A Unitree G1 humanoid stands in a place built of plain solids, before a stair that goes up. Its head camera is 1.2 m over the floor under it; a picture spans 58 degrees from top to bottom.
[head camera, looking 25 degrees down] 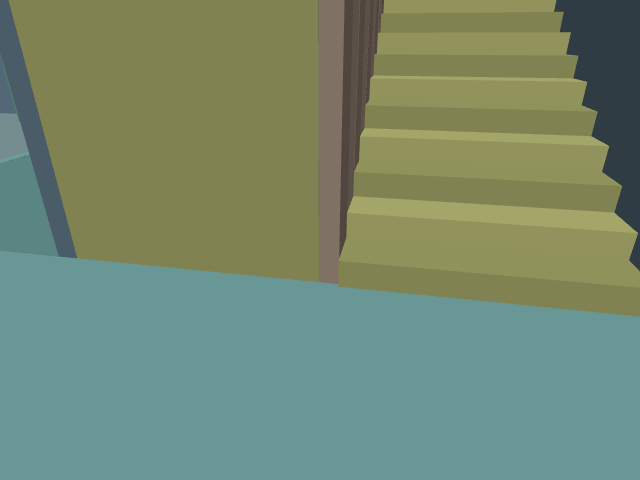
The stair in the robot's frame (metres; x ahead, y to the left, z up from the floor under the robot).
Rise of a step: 0.16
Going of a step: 0.29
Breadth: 1.48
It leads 11 degrees to the right of straight ahead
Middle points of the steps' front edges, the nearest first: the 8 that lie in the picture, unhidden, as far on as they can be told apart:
1.84 -0.82 0.16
2.13 -0.88 0.31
2.41 -0.93 0.47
2.70 -0.99 0.62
2.98 -1.04 0.78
3.27 -1.10 0.93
3.55 -1.15 1.09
3.84 -1.21 1.24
